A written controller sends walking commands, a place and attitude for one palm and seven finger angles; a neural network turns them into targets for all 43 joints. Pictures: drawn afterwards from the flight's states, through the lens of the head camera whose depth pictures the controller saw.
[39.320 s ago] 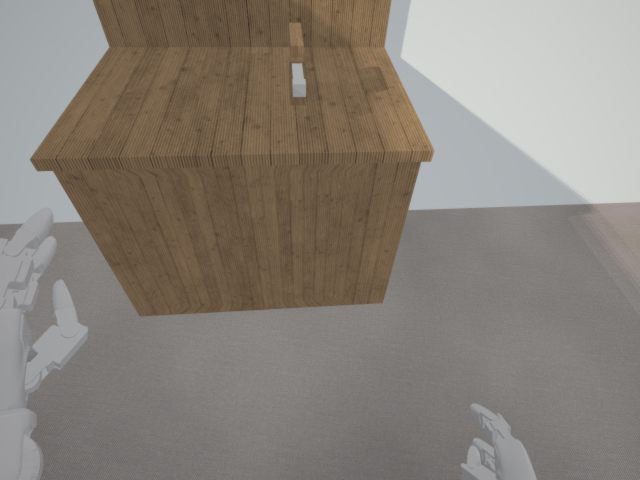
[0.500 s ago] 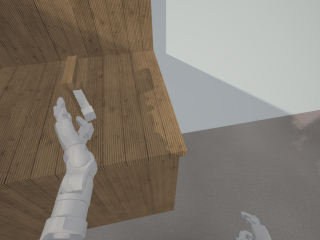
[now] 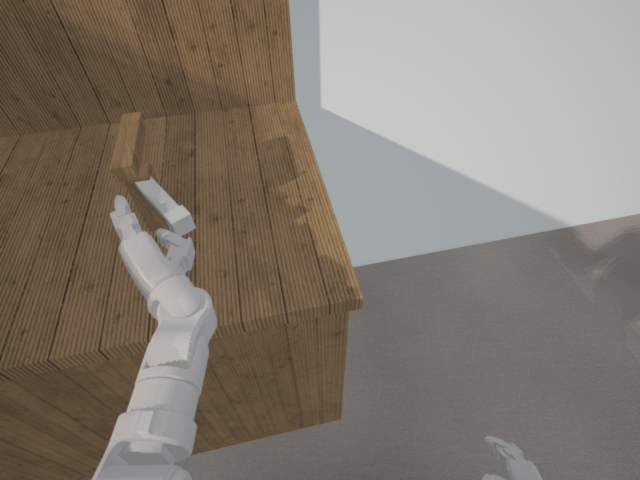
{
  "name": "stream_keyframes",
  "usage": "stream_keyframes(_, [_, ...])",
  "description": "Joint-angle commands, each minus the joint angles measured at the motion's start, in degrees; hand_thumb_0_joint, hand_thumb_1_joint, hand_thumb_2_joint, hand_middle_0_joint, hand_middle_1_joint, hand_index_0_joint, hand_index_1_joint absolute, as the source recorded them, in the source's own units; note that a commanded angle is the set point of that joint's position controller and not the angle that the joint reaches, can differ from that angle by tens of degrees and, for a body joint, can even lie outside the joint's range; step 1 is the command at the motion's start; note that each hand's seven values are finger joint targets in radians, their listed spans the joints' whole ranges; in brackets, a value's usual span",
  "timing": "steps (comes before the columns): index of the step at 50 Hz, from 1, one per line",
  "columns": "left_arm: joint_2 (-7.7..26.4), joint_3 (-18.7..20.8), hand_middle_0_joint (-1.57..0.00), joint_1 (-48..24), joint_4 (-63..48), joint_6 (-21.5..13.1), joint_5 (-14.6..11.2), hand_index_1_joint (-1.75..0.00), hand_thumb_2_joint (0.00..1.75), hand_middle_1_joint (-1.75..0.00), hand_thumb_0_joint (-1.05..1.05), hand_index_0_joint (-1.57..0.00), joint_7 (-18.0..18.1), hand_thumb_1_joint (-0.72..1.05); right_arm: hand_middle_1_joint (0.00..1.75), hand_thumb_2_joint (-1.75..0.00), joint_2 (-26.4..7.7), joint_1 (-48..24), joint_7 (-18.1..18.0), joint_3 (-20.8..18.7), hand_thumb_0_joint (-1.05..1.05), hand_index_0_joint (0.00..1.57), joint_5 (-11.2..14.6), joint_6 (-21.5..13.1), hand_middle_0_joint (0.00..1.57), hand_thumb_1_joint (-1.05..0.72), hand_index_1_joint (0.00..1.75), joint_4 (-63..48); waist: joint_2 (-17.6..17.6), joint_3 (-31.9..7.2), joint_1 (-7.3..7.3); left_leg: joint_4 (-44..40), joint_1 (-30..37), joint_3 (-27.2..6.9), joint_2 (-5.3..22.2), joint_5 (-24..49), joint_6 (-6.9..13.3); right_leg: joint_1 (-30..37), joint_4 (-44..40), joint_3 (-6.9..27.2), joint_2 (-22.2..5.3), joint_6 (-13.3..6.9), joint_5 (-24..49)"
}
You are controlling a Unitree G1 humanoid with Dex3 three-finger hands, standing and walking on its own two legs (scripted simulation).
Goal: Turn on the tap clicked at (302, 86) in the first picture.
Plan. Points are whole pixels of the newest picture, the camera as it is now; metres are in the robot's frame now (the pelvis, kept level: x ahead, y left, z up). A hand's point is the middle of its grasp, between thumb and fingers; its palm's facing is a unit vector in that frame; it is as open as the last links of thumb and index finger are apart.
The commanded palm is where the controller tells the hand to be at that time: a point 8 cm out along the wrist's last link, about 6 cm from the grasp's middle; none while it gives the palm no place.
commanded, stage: push the lever round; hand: left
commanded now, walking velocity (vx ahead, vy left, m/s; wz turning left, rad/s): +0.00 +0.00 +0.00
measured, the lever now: (179, 221) +0.42 +0.21 +0.10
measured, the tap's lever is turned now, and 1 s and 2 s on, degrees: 30 61 75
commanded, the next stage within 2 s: lift the hand up off the lever in 1.46 s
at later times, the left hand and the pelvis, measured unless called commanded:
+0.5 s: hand (212, 229) +0.42 +0.17 +0.09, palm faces +0.73 -0.67 -0.10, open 7.8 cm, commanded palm +0.37 +0.19 +0.10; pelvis +0.01 +0.00 +0.00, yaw +0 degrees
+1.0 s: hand (234, 212) +0.45 +0.14 +0.09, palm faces +0.77 -0.62 -0.15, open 7.8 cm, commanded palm +0.39 +0.17 +0.10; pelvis +0.01 -0.01 -0.01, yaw +1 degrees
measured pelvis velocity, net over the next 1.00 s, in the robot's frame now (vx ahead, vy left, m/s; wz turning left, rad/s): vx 0.01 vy -0.01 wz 0.02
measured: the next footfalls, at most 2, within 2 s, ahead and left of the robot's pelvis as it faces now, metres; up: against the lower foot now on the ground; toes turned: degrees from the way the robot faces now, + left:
none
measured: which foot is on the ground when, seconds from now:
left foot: down 0.00-1.00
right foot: down 0.00-1.00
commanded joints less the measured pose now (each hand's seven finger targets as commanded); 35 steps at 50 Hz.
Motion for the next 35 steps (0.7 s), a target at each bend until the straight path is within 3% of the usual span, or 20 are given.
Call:
stream_keyframes(1, [4.6,-2.6,-0.15,-27.4,-10.7,-4.1,2.4,-0.15,0.90,-0.15,0.00,-0.15,1.4,0.90,0.30,-0.90,-5.8,-5.8,-0.1,-2.1,0.00,0.20,-0.1,-2.8,0.20,-0.90,0.30,-6.7,-2.5,-14.3,-1.45,-3.0,3.3,-1.0,0.6,6.8,0.5,6.2,-7.3,6.5,-5.1,3.9,6.0])
stream_keyframes(2, [3.9,-3.1,-0.15,-28.4,-10.7,-4.3,2.5,-0.15,0.90,-0.15,0.00,-0.15,1.9,0.90,0.30,-0.90,-5.8,-5.7,0.0,-2.1,0.00,0.20,-0.4,-2.9,0.20,-0.90,0.30,-6.7,-2.9,-15.2,-1.52,-2.6,3.4,-1.0,0.5,7.3,0.5,6.4,-7.0,6.5,-5.2,4.0,7.1])
stream_keyframes(4, [6.8,0.9,-0.15,-26.7,-8.6,-3.9,2.7,-0.15,0.90,-0.15,0.00,-0.15,3.1,0.90,0.30,-0.90,-6.1,-5.2,0.0,-2.4,0.00,0.20,-0.9,-2.5,0.20,-0.90,0.30,-5.9,-4.0,-16.6,-0.66,-2.4,2.9,-1.1,0.4,8.8,0.3,7.7,-6.4,6.2,-5.0,4.0,9.4])
stream_keyframes(6, [3.8,-1.4,-0.15,-28.2,-8.6,-3.8,2.7,-0.15,0.90,-0.15,0.00,-0.15,3.7,0.90,0.30,-0.90,-5.6,-5.3,0.4,-2.3,0.00,0.20,-0.9,-2.3,0.20,-0.90,0.30,-6.4,-4.9,-18.2,-1.00,-2.1,2.9,-0.9,0.4,10.1,0.1,8.5,-5.6,5.8,-5.4,4.2,11.9])
stream_keyframes(8, [3.4,-1.0,-0.15,-28.2,-7.6,-3.2,3.0,-0.15,0.90,-0.15,0.00,-0.15,4.5,0.90,0.30,-0.90,-5.5,-5.2,0.7,-2.5,0.00,0.20,-1.2,-2.0,0.20,-0.90,0.30,-6.3,-4.4,-19.0,-0.85,-1.6,2.7,-0.6,0.5,11.7,-0.1,8.8,-4.9,5.7,-5.5,4.4,14.8])
stream_keyframes(9, [6.1,1.9,-0.15,-28.0,-6.1,-2.8,3.3,-0.15,0.90,-0.15,0.00,-0.15,5.1,0.90,0.30,-0.90,-5.8,-4.9,0.6,-2.6,0.00,0.20,-1.3,-1.6,0.20,-0.90,0.30,-5.7,-4.3,-18.2,-0.35,-1.8,2.2,-1.0,0.5,11.6,-0.3,8.7,-4.9,5.5,-5.1,4.0,13.5])
stream_keyframes(10, [3.4,-0.6,-0.15,-29.5,-6.6,-2.8,3.4,-0.15,0.90,-0.15,0.00,-0.15,5.4,0.90,0.30,-0.90,-5.5,-5.0,1.0,-2.4,0.00,0.20,-1.3,-1.5,0.20,-0.90,0.30,-6.3,-4.9,-18.3,-0.91,-1.8,2.2,-0.7,0.5,12.0,-0.2,8.6,-4.7,5.4,-5.4,4.2,14.2])
stream_keyframes(13, [3.7,0.8,-0.15,-29.5,-5.5,-2.1,3.8,-0.15,0.90,-0.15,0.00,-0.15,6.6,0.90,0.30,-0.90,-5.3,-4.8,1.5,-2.6,0.00,0.20,-1.6,-1.2,0.20,-0.90,0.30,-6.4,-5.4,-19.1,-0.56,-1.2,1.6,-0.6,0.6,12.9,-0.3,9.1,-4.2,5.3,-5.5,4.3,16.5])
stream_keyframes(14, [5.2,2.5,-0.15,-29.0,-4.3,-1.8,4.1,-0.15,0.90,-0.15,0.00,-0.15,7.0,0.90,0.30,-0.90,-5.5,-4.8,1.4,-2.7,0.00,0.20,-1.8,-0.9,0.20,-0.90,0.30,-5.8,-4.6,-18.1,-0.26,-1.3,1.1,-0.8,0.6,12.6,-0.4,8.6,-4.3,5.1,-5.2,4.0,15.0])
stream_keyframes(16, [2.1,-0.3,-0.15,-31.9,-5.2,-2.0,4.5,-0.15,0.90,-0.15,0.00,-0.15,7.6,0.90,0.30,-0.90,-5.0,-4.6,1.9,-2.7,0.00,0.20,-1.9,-0.9,0.20,-0.90,0.30,-6.1,-3.9,-18.6,-0.94,-0.9,2.1,-0.5,0.7,13.2,-0.5,7.7,-4.0,4.7,-5.2,4.0,15.0])
stream_keyframes(19, [3.2,1.5,-0.15,-30.8,-4.3,-1.7,4.7,-0.15,0.90,-0.15,0.00,-0.15,8.4,0.90,0.30,-0.90,-5.2,-4.3,2.2,-2.8,0.00,0.20,-2.2,-0.7,0.20,-0.90,0.30,-5.9,-4.4,-18.8,-0.70,-0.5,1.1,-0.7,0.7,13.7,-0.5,8.2,-3.5,4.5,-5.1,4.0,16.1])
stream_keyframes(22, [0.2,-1.5,-0.15,-34.1,-4.9,-1.9,5.1,-0.15,0.90,-0.15,0.00,-0.15,8.9,0.90,0.30,-0.90,-5.0,-4.6,2.5,-2.9,0.00,0.20,-2.3,-0.8,0.20,-0.90,0.30,-5.9,-4.1,-19.3,-1.71,0.1,1.8,-0.5,0.8,13.8,-0.5,6.7,-3.2,4.5,-5.1,4.0,15.9])
stream_keyframes(24, [1.9,0.8,-0.15,-34.7,-3.2,-1.5,5.1,-0.15,0.90,-0.15,0.00,-0.15,9.6,0.90,0.30,-0.90,-5.1,-4.0,2.5,-2.9,0.00,0.20,-2.5,-0.9,0.20,-0.90,0.30,-5.2,-4.4,-18.5,-1.49,-0.1,0.9,-0.8,0.7,12.8,-0.6,6.5,-3.6,4.2,-5.0,4.0,14.0])
stream_keyframes(27, [-0.6,-1.2,-0.15,-36.4,-3.4,-1.3,5.3,-0.15,0.90,-0.15,0.00,-0.15,10.2,0.90,0.30,-0.90,-4.8,-4.4,2.9,-3.0,0.00,0.20,-2.6,-1.1,0.20,-0.90,0.30,-5.3,-4.0,-20.1,-1.78,0.4,1.4,-0.6,0.7,13.1,-0.6,6.0,-3.2,4.2,-5.0,4.0,14.4])
stream_keyframes(31, [-1.9,-2.2,-0.15,-41.1,0.3,-1.0,5.8,-0.15,0.90,-0.15,0.00,-0.15,11.3,0.90,0.30,-0.90,-4.8,-4.2,3.2,-2.8,0.00,0.20,-2.8,-1.5,0.20,-0.90,0.30,-4.2,-3.7,-18.4,-2.90,0.7,0.6,-1.0,0.7,10.2,-0.6,2.8,-3.6,3.9,-4.7,3.9,8.9])
stream_keyframes(35, [-1.7,-1.0,-0.15,-44.3,3.5,-1.0,6.4,-0.15,0.90,-0.15,0.00,-0.15,12.8,0.90,0.30,-0.90,-4.8,-3.2,3.5,-3.0,0.00,0.20,-3.3,-2.1,0.20,-0.90,0.30,-3.3,-3.4,-20.1,-2.98,1.1,0.2,-1.3,0.6,10.5,-1.0,2.1,-2.6,3.3,-4.3,3.6,8.2])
